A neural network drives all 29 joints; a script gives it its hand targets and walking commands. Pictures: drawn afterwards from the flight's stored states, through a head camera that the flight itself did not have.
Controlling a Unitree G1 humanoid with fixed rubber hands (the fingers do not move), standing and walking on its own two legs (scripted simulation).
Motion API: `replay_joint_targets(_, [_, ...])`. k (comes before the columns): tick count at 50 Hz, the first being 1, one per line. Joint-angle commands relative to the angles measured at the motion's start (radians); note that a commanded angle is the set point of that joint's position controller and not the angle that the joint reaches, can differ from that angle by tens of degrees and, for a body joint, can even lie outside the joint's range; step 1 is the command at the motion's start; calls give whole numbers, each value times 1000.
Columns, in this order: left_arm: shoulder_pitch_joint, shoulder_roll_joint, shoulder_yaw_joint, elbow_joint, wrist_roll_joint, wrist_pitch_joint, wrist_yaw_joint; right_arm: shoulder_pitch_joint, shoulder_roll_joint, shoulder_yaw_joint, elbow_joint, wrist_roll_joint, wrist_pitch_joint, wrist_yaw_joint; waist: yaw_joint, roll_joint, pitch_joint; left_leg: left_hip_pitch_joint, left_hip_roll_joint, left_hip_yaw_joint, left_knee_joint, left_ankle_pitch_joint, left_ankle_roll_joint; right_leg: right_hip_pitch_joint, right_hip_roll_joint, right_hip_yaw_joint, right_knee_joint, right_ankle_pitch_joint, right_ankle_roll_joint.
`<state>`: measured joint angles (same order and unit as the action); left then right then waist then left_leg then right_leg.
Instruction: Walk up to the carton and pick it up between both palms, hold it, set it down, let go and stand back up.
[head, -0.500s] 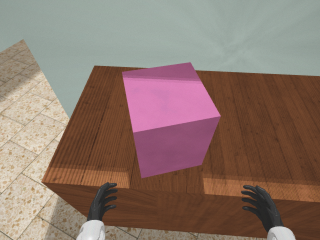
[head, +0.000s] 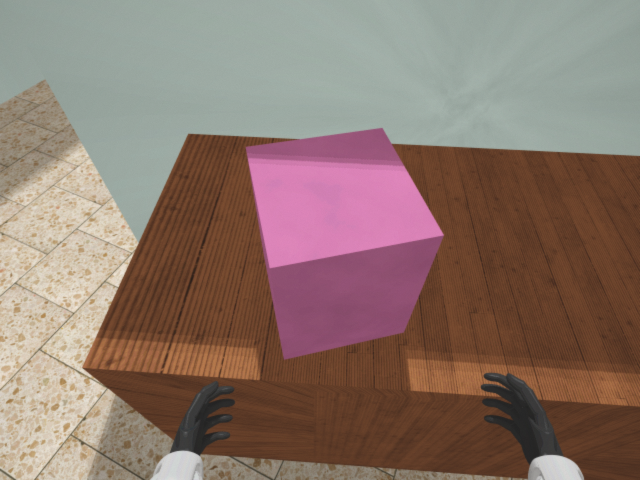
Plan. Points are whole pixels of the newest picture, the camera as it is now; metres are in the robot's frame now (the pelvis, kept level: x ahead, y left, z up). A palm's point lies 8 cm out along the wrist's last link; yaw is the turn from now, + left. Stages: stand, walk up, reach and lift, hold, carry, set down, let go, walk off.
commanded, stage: set down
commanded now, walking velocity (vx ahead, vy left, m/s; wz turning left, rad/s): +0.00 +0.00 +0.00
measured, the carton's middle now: (331, 247) +0.44 +0.04 +0.01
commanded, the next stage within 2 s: let go in 0.04 s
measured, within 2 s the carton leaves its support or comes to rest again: neither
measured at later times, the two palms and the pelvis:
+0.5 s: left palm (189, 453) +0.16 +0.21 -0.09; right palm (533, 443) +0.19 -0.22 -0.05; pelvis +0.01 +0.00 +0.00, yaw +0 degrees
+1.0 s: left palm (132, 472) +0.14 +0.28 -0.10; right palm (534, 439) +0.20 -0.22 -0.04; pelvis +0.01 +0.01 -0.01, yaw +0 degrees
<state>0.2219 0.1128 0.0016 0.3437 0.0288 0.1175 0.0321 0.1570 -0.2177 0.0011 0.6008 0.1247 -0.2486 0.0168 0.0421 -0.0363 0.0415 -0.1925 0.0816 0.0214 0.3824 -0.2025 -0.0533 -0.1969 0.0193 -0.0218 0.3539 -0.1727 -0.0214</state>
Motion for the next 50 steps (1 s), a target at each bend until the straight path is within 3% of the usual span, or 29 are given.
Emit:
replay_joint_targets(1, [-93, 168, 94, -56, 2, -18, -1, -30, -51, -10, 8, -66, 19, -17, -19, 29, -100, 155, -99, 65, -59, 86, 38, 102, -28, 30, -79, 0, 15])
replay_joint_targets(6, [-91, 170, 95, 56, 25, 15, -26, -20, -14, 2, 113, -107, 52, -34, -35, 39, -24, 164, -101, 78, -70, 42, 35, 81, -35, 28, -98, -30, 18])
replay_joint_targets(9, [-106, 187, 103, 25, 28, 15, -23, -28, -6, -5, 100, -106, 51, -35, -23, 57, -21, 157, -101, 79, -71, 41, 32, 70, -27, 22, -93, -42, 16])
replay_joint_targets(10, [-89, 178, 117, 50, 45, 22, -19, -41, -25, 5, 130, -104, 57, -26, 5, 86, -1, 164, -96, 79, -76, 57, 29, 70, -22, 11, -86, -49, 12])
replay_joint_targets(11, [-95, 175, 111, 60, 41, 24, -23, -28, -17, 0, 141, -116, 57, -30, -18, 66, -14, 164, -97, 77, -72, 53, 29, 75, -26, 19, -88, -31, 11])
replay_joint_targets(12, [-102, 194, 116, -9, 23, 11, -20, -21, -8, -7, 91, -111, 49, -37, -6, 51, -39, 157, -100, 86, -61, 61, 31, 85, -29, 21, -86, -18, 19])
replay_joint_targets(14, [-126, 186, 104, 6, 38, 15, -18, -25, -11, -13, 112, -122, 53, -38, -42, 76, -41, 176, -100, 77, -62, 52, 29, 86, -33, 21, -90, -6, 18])
replay_joint_targets(16, [-108, 171, 102, 7, 47, 21, -17, -20, -5, -13, 132, -122, 53, -34, -20, 115, -12, 174, -97, 75, -63, 63, 17, 75, -15, 2, -80, -15, 11])
replay_joint_targets(18, [-104, 150, 94, 70, 54, 37, -17, -33, -24, -23, 166, -130, 62, -28, -26, 94, 2, 164, -92, 71, -64, 37, 22, 52, -12, 0, -81, -61, 8])
replay_joint_targets(20, [-106, 159, 93, 18, 44, 17, -20, -7, -14, -23, 137, -123, 54, -35, -46, 98, -32, 188, -89, 61, -50, 93, 18, 57, -12, -4, -70, 27, 13])
replay_joint_targets(23, [-90, 164, 104, 37, 45, 15, -28, -17, -17, -17, 126, -128, 39, -37, -27, 89, -21, 189, -95, 66, -39, 98, 29, 48, -9, -2, -75, 30, 17])
replay_joint_targets(27, [-120, 165, 98, 39, 33, 12, -23, -36, -17, -18, 103, -130, 40, -31, -40, 76, -37, 163, -95, 55, -40, 65, 35, 56, -9, -1, -66, 2, 13])
replay_joint_targets(28, [-103, 159, 92, 44, 47, 21, -20, -15, -23, -21, 124, -132, 47, -28, -38, 99, -22, 181, -93, 57, -47, 63, 33, 58, -11, 0, -70, -7, 10])
replay_joint_targets(29, [-36, 337, 146, 92, 27, -73, -14, 77, -299, -91, 65, -201, 106, -56, -3, -29, -199, 36, 48, -24, 78, 223, 42, 157, -108, 59, 69, 181, -7])
replay_joint_targets(31, [-8, 332, 134, 142, 30, -115, -22, 62, -295, -91, 31, -197, 146, -60, -22, 31, -146, 3, 34, -4, 78, 136, 48, 103, -110, 78, 78, 141, 6])
replay_joint_targets(34, [-20, 317, 117, 183, 29, -135, -40, 41, -261, -86, -4, -187, 171, -53, -25, 27, -61, 2, 29, 0, 75, -8, 47, -23, -100, 88, 35, -28, 9])
replay_joint_targets(35, [-30, 326, 113, 184, 31, -139, -43, 48, -291, -97, -14, -183, 176, -45, -32, 71, -36, -2, 22, -5, 86, -3, 45, -42, -92, 89, 37, -57, 5])
replay_joint_targets(37, [-75, 357, 114, 203, 30, -142, -48, 33, -310, -100, -14, -182, 186, -38, -42, 58, 24, -43, 10, 2, 75, -90, 44, -102, -101, 113, -1, -184, 4])
replay_joint_targets(39, [-65, 345, 103, 216, 28, -143, -54, 44, -303, -103, -16, -179, 187, -38, -39, 66, 19, -64, 14, -10, 82, -122, 61, -81, -100, 102, -8, -200, 0])
replay_joint_targets(40, [-64, 387, 107, 239, 24, -148, -47, 60, -286, -90, -15, -168, 184, -36, -63, 23, 13, -53, 23, -21, 69, -121, 64, -88, -97, 122, -8, -205, -4])
replay_joint_targets(41, [-42, 376, 107, 244, 24, -148, -47, 55, -286, -91, -7, -183, 193, -40, -35, 58, 15, -30, 12, -11, 82, -91, 70, -108, -109, 126, -29, -231, -1])
replay_joint_targets(42, [-57, 372, 99, 247, 27, -148, -50, 57, -285, -90, -15, -174, 193, -39, -53, 61, -19, -46, 15, -9, 81, -103, 72, -65, -93, 104, 5, -191, 3])
replay_joint_targets(43, [-64, 394, 106, 257, 31, -152, -49, 20, -319, -99, -27, -182, 191, -38, -35, 98, 13, -62, 8, -16, 68, -99, 67, -77, -98, 104, 10, -167, 2])
replay_joint_targets(44, [-48, 397, 101, 255, 26, -155, -47, 27, -312, -98, -22, -174, 192, -34, -42, 71, -11, -54, 11, -22, 70, -98, 74, -69, -99, 106, 8, -160, 1])
replay_joint_targets(46, [-43, 402, 97, 278, 18, -156, -54, 53, -304, -96, -19, -177, 188, -30, -41, 122, -7, -63, 20, -25, 69, -50, 76, -30, -100, 108, 34, -76, -4])
replay_joint_targets(47, [-35, 395, 98, 291, 11, -160, -54, 32, -307, -91, -6, -171, 188, -33, -30, 89, -40, -43, 32, -41, 76, -11, 81, -28, -107, 115, 34, -69, -15])
replay_joint_targets(48, [-14, 391, 92, 295, 11, -158, -53, 38, -304, -91, -20, -169, 189, -32, -28, 134, -44, -47, 29, -42, 82, -26, 86, -12, -101, 112, 42, -10, -12])
replay_joint_targets(49, [-30, 405, 90, 309, 10, -157, -56, 34, -322, -92, -14, -161, 190, -34, -43, 112, -47, -76, 25, -38, 62, -25, 82, 11, -108, 103, 45, 18, -5])
replay_joint_targets(50, [-38, 416, 99, 311, 10, -159, -59, 58, -325, -91, -7, -170, 189, -36, -46, 147, -24, -60, 16, -30, 63, -36, 71, -5, -113, 112, 44, -14, -5])
